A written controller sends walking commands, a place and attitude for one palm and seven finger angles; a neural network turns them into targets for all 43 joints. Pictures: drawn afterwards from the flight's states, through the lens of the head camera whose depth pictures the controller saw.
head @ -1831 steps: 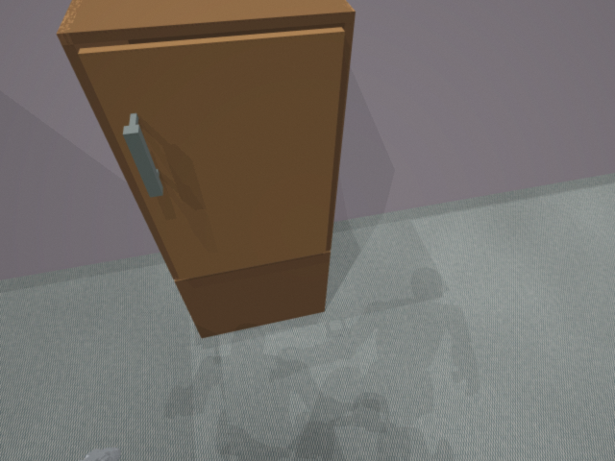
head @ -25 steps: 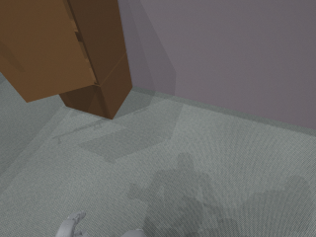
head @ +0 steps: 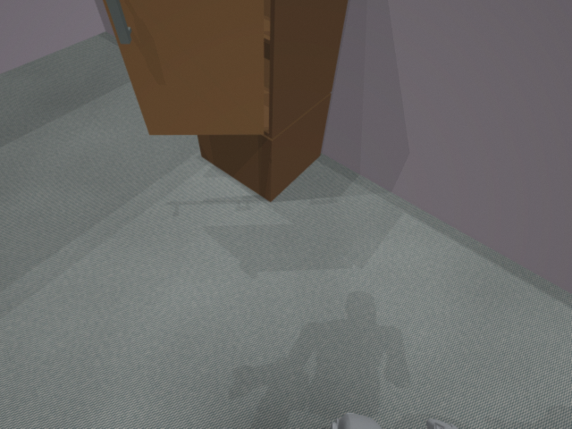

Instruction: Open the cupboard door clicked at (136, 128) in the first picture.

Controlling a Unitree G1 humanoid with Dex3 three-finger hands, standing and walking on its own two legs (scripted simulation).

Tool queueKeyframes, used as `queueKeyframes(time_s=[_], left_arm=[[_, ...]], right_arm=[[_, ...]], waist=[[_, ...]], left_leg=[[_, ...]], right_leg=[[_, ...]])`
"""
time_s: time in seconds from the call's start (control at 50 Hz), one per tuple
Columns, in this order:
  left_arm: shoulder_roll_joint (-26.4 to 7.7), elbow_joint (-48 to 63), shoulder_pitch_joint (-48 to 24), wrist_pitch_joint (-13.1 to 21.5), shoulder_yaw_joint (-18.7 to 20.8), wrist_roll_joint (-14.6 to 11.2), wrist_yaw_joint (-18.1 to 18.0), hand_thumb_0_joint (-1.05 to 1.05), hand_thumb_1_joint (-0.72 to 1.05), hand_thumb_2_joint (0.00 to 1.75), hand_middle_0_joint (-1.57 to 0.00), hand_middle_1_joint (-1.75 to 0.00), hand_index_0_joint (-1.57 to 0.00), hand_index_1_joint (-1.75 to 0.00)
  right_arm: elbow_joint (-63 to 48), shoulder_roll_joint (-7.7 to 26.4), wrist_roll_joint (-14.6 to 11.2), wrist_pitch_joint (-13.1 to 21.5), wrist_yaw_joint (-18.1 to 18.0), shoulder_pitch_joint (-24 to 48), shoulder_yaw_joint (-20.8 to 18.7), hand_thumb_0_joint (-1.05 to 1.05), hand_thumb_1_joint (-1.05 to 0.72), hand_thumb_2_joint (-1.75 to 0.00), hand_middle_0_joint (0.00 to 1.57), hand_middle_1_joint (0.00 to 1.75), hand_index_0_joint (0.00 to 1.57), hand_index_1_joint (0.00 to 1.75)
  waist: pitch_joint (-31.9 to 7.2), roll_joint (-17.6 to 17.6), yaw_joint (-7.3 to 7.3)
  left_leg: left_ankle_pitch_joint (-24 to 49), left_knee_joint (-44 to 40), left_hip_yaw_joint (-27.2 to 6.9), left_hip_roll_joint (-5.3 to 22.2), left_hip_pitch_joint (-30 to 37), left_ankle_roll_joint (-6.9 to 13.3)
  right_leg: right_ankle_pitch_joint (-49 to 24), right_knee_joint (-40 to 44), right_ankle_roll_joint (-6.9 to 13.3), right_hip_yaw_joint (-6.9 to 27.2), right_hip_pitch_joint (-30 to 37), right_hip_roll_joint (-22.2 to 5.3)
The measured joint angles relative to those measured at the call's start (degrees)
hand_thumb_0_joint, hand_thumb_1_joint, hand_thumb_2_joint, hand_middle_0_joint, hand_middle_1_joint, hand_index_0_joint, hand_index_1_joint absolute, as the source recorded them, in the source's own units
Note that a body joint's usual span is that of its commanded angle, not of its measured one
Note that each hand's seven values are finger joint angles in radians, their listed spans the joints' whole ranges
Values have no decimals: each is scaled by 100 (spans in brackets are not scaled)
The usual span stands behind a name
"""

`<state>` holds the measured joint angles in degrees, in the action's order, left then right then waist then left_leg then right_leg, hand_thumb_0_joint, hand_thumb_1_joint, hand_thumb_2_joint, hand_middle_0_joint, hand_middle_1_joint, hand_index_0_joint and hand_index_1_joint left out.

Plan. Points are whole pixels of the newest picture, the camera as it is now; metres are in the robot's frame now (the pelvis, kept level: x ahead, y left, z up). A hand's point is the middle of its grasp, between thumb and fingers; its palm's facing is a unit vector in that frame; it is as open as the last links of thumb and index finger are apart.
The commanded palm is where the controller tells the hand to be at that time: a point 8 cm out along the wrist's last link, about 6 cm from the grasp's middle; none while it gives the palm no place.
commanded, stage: turn to face it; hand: left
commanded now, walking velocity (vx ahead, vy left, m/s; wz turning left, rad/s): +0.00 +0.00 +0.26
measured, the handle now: (119, 10) +0.98 +0.50 +0.06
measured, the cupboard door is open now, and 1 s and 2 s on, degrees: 42 42 42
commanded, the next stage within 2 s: take the last steps up to it in 0.14 s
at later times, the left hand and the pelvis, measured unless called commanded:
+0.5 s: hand out of the picture -0.01 +0.17 -0.16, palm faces +0.26 -0.94 -0.21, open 7.3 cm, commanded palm none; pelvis +0.02 -0.01 +0.01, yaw +11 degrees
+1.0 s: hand (132, 360) +0.22 +0.27 -0.15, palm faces +0.18 -0.96 -0.19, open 7.4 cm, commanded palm none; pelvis +0.14 +0.08 +0.00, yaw +12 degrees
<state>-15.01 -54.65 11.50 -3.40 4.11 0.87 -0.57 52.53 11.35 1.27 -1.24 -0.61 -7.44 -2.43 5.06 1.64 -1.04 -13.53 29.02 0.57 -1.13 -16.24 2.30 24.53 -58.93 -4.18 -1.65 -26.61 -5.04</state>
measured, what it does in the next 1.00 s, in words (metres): walks ahead: right foot, then left foot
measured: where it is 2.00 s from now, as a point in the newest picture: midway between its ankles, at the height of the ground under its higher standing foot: (226, 344)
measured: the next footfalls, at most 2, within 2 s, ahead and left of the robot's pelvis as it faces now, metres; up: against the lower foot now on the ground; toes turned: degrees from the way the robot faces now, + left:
right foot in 0.16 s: +0.04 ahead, -0.14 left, +0.00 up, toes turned +0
left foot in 0.60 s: +0.07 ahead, +0.14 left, +0.00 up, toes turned +18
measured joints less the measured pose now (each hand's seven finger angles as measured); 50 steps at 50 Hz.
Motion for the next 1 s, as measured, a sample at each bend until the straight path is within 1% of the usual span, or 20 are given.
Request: queueKeyframes(time_s=[0.1, 0.14, 0.16, 0.2, 0.24, 0.28, 0.34, 0.46, 0.52, 0.56, 0.58, 0.6, 0.62, 0.66, 0.7, 0.74, 0.78, 0.86, 0.94, 1.0], left_arm=[[128, 39, -63, 61, -57, -15, 4, 0, 91, 90, -20, -30, -20, -30], [191, 56, -72, 132, -90, -29, 1, 0, 91, 90, -20, -30, -20, -30], [195, 87, -39, 190, -109, -26, -4, 0, 91, 90, -20, -30, -20, -30], [328, 40, -66, 270, -142, 10, -31, 0, 90, 90, -20, -30, -20, -30], [462, 30, -50, 310, -192, 22, -46, 0, 90, 90, -20, -30, -20, -30], [564, 20, 5, 354, -225, 16, -56, 0, 90, 90, -20, -30, -20, -30], [646, -47, 119, 434, -204, 15, -85, 0, 92, 90, -20, -30, -20, -30], [525, -280, 430, 568, -128, 63, -9, 0, 93, 90, -20, -30, -20, -30], [425, -449, 615, 557, -78, 89, 32, 0, 92, 90, -20, -30, -20, -30], [345, -576, 754, 508, -41, 84, 59, 0, 91, 90, -20, -30, -20, -30], [315, -630, 839, 470, -25, 75, 77, 0, 91, 90, -20, -30, -20, -30], [295, -669, 921, 419, -11, 61, 101, 0, 91, 90, -20, -30, -20, -30], [257, -720, 935, 342, 2, 51, 111, 0, 91, 90, -20, -30, -20, -30], [195, -813, 879, 209, 7, 59, 99, 0, 91, 90, -20, -30, -20, -30], [169, -835, 751, 178, 1, 67, 112, 1, 91, 90, -20, -30, -20, -30], [184, -767, 587, 216, -21, 74, 135, 1, 91, 90, -20, -30, -20, -30], [235, -653, 409, 265, -52, 67, 145, 1, 91, 90, -19, -30, -20, -30], [371, -452, 21, 323, -113, 52, 156, 1, 91, 90, -19, -30, -19, -30], [492, -310, -363, 327, -149, 38, 167, 0, 91, 90, -19, -30, -19, -30], [560, -203, -582, 350, -161, 35, 177, 0, 91, 90, -19, -30, -20, -30]], right_arm=[[139, -72, 18, -61, 18, -134, 14, 0, -90, -90, 21, 30, 21, 30], [202, -80, 0, -86, 22, -201, 6, 0, -90, -90, 21, 30, 21, 30], [222, -95, -24, -99, 29, -256, 0, 0, -90, -90, 21, 30, 21, 30], [296, -35, -63, -151, 51, -280, -48, 0, -90, -90, 21, 30, 21, 30], [382, 23, -57, -235, 64, -305, -101, 0, -90, -90, 21, 30, 21, 30], [472, 58, -56, -279, 73, -305, -134, 0, -91, -90, 20, 30, 20, 30], [562, 74, -48, -274, 99, -333, -162, 0, -91, -90, 20, 30, 20, 30], [629, 69, -30, -242, 194, -324, -170, 0, -91, -90, 20, 30, 20, 30], [568, 57, -35, -194, 247, -224, -148, 0, -91, -90, 20, 30, 20, 30], [484, 49, -33, -108, 263, -165, -117, 0, -91, -90, 20, 30, 20, 30], [421, 65, -33, -45, 262, -160, -100, 0, -91, -90, 20, 30, 20, 30], [340, 94, -21, 26, 252, -159, -97, 0, -91, -90, 20, 30, 20, 30], [283, 78, 4, 96, 214, -133, -101, 0, -91, -90, 20, 30, 20, 30], [221, 5, 30, 210, 132, -161, -68, 0, -91, -90, 20, 30, 20, 30], [235, -78, 30, 288, 60, -306, -26, 0, -91, -90, 20, 30, 20, 30], [340, -155, 24, 348, 16, -491, 24, 0, -91, -90, 20, 30, 20, 30], [489, -213, 12, 389, -16, -695, 55, 0, -91, -90, 20, 30, 20, 30], [795, -277, -2, 407, -14, -1117, 98, 0, -92, -90, 20, 30, 20, 30], [1051, -330, 19, 395, -13, -1491, 121, 0, -91, -90, 20, 30, 20, 30], [1213, -331, 41, 382, -19, -1718, 123, 0, -91, -90, 20, 30, 20, 30]], waist=[[-98, -173, 81], [-135, -221, 109], [-186, -172, 110], [-156, -299, 133], [-123, -359, 165], [-91, -341, 167], [-92, -259, 156], [-141, -52, 7], [-139, 76, -104], [-153, 156, -147], [-183, 157, -156], [-226, 119, -141], [-206, 145, -127], [-183, 184, -116], [-210, 174, -93], [-234, 132, -80], [-254, 74, -65], [-277, -26, 32], [-247, -84, 190], [-200, -149, 314]], left_leg=[[51, -79, -191, -12, 33, -98], [-11, 56, -265, -38, -31, -164], [-78, 192, -269, -103, -109, -204], [-740, 834, -311, -92, -336, -264], [-1266, 1883, -263, -111, -635, -307], [-1279, 2706, -171, -80, -843, -374], [-1116, 3025, -38, 18, -899, -470], [-1014, 2168, 245, 200, -691, -517], [-1001, 1413, 376, 227, -499, -462], [-747, 710, 489, 210, -242, -410], [-655, 329, 540, 203, -63, -366], [-383, 122, 528, 199, -5, -232], [-178, 280, 558, 155, -73, -105], [-312, 467, 642, 91, -47, 56], [-378, 249, 670, 20, 155, 116], [-260, -145, 669, -53, 435, 115], [-149, -541, 657, -123, 723, 170], [-77, -1082, 614, -236, 1214, 216], [-239, -1264, 612, -312, 1586, 194], [-530, -1145, 651, -294, 1785, 135]], right_leg=[[-7, 1220, 59, -52, 484, 176], [-392, 2014, 91, -99, 860, 255], [-633, 2546, 142, -76, 1093, 229], [-645, 2569, 343, -171, 1145, 259], [-574, 2585, 470, -308, 1244, 219], [-629, 2763, 498, -389, 1385, 178], [-763, 3081, 474, -498, 1587, 117], [-846, 3455, 346, -743, 1868, -85], [-766, 3421, 213, -822, 1929, -248], [-621, 3242, 93, -854, 1923, -378], [-493, 3052, 31, -859, 1874, -433], [-268, 2713, 69, -846, 1734, -466], [105, 2115, 110, -713, 1505, -498], [433, 670, 252, -373, 893, -406], [147, -267, 339, -256, 354, -316], [-227, -557, 356, -254, -18, -271], [-513, -423, 343, -272, -257, -238], [-888, 370, 322, -306, -437, -194], [-1048, 1204, 355, -327, -353, -129], [-1036, 1778, 428, -393, -96, -11]])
